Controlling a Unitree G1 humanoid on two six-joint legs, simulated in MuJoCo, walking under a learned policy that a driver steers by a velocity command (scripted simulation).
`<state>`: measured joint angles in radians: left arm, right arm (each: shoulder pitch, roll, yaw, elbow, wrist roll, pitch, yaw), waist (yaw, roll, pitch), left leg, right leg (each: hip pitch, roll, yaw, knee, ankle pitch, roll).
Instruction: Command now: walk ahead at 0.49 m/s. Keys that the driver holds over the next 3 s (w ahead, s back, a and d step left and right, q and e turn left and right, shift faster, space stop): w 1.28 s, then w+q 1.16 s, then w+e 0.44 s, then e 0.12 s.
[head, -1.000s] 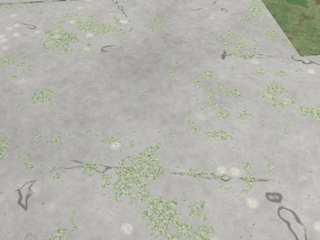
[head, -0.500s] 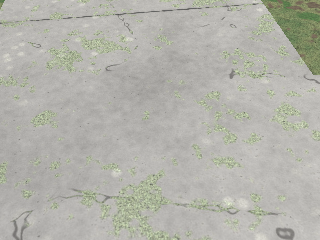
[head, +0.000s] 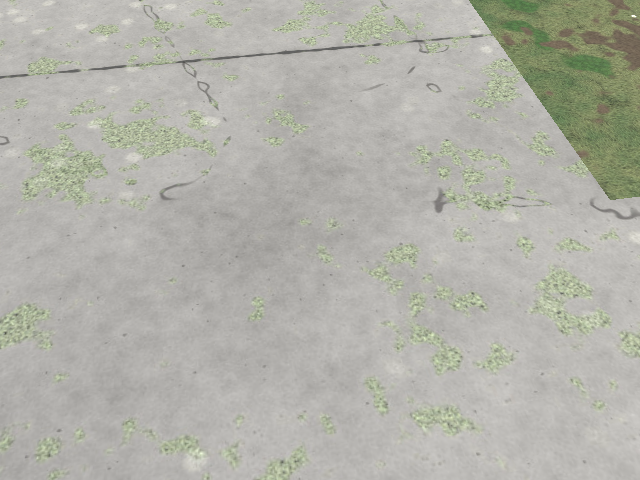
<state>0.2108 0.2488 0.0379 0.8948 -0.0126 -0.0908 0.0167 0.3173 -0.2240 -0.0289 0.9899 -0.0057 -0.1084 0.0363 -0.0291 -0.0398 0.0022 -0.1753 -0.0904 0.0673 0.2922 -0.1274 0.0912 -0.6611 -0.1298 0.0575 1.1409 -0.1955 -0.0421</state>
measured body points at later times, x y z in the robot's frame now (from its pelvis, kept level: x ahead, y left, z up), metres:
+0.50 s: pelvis +0.28 -0.08 +0.00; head +0.29 -0.10 +0.45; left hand +0.33 +0.18 -0.12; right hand +0.37 -0.35 -0.14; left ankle +0.28 +0.08 -0.65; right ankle +0.30 -0.17 -0.74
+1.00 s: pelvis +0.55 -0.01 -0.01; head +0.58 +0.00 +0.44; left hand +0.58 +0.25 -0.15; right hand +0.67 -0.27 -0.13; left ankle +0.61 +0.07 -0.74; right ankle +0.44 -0.16 -0.65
